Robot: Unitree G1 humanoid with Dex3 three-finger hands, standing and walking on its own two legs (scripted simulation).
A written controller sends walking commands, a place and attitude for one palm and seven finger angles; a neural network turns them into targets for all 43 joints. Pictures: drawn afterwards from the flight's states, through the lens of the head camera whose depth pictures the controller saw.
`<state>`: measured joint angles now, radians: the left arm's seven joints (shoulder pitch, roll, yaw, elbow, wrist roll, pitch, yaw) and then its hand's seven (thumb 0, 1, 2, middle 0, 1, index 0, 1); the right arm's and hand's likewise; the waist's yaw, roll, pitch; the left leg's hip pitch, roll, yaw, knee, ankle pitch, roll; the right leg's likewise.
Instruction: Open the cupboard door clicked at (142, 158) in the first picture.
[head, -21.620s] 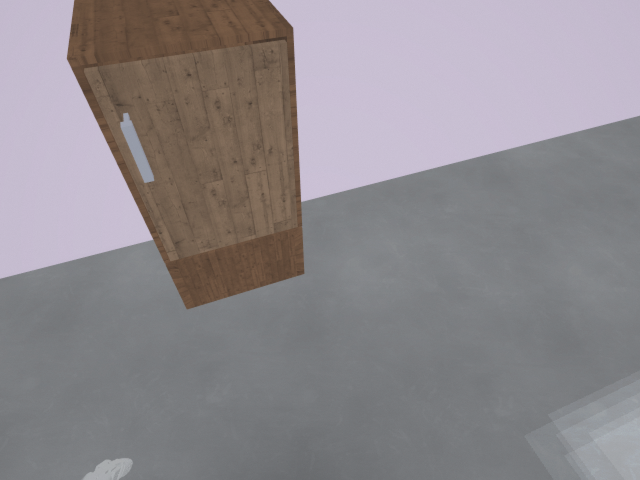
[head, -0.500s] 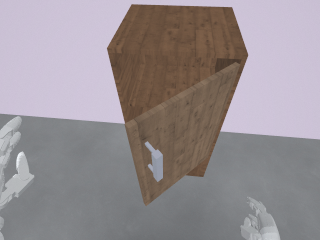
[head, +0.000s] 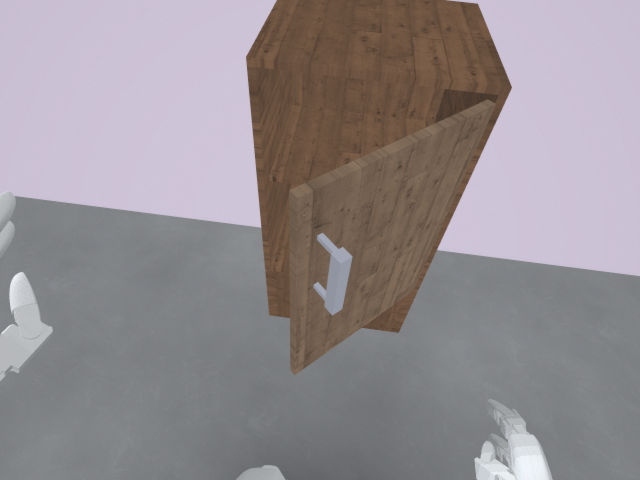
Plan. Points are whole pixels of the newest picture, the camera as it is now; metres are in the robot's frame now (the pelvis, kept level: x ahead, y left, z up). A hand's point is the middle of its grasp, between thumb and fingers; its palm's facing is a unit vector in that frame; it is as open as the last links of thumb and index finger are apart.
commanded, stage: step back with the hand held close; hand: left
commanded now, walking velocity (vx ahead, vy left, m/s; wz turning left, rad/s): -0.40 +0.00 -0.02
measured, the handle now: (329, 275) +0.42 +0.01 -0.03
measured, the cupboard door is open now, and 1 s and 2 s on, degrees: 44 44 44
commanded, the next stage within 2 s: stop stepping back and stand still in 0.40 s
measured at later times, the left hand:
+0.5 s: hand (16, 434) +0.12 +0.22 +0.19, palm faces +0.32 -0.81 -0.49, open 7.4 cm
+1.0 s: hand out of the picture +0.06 +0.25 +0.20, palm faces +0.32 -0.79 -0.52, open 7.4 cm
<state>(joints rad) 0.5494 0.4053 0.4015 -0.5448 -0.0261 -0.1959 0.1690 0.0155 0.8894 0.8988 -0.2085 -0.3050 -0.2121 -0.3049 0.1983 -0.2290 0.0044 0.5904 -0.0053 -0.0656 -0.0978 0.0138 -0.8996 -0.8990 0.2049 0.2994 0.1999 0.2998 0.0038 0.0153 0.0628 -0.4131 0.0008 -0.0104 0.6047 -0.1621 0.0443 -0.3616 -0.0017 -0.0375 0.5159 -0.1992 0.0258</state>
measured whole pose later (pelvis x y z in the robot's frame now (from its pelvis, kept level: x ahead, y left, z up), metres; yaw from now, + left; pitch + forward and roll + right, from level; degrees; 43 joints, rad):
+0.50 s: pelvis -0.09 -0.02 -0.01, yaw -1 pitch -1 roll -3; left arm 0.53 0.52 0.45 -0.56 -0.08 -0.22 0.10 0.02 0.89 0.90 -0.21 -0.31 -0.22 -0.31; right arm 0.11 -0.20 0.00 0.57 -0.01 -0.06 -0.06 0.01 -0.90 -0.90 0.21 0.30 0.20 0.30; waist -0.02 0.00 0.02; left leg -0.49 0.06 0.03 0.45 0.04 0.02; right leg -0.14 0.11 -0.02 0.56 -0.42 -0.05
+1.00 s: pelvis -0.14 +0.00 +0.02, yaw -3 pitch +0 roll -1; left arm 0.65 0.49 0.43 -0.58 -0.05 -0.18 0.16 0.01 0.89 0.90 -0.21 -0.30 -0.21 -0.30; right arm 0.25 -0.11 0.06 0.63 -0.03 -0.16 -0.06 0.01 -0.90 -0.90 0.21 0.30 0.20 0.30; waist -0.04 -0.02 -0.02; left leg -0.25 0.00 0.06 0.32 -0.08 0.04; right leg -0.24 0.03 -0.05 0.63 -0.45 0.00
